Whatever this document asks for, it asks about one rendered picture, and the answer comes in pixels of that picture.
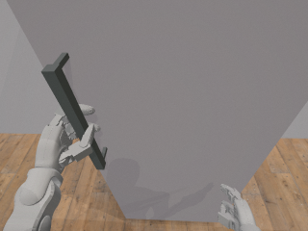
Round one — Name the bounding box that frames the handle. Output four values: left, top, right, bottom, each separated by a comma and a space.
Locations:
41, 52, 108, 170

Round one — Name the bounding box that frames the left robot forearm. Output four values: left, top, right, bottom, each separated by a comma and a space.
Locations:
3, 167, 64, 231

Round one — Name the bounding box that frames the robot left hand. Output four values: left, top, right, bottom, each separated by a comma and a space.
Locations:
35, 104, 101, 174

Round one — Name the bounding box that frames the robot right hand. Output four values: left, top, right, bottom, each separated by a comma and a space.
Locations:
218, 184, 257, 231

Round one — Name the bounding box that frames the fridge door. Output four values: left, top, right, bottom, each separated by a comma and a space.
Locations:
6, 0, 308, 222

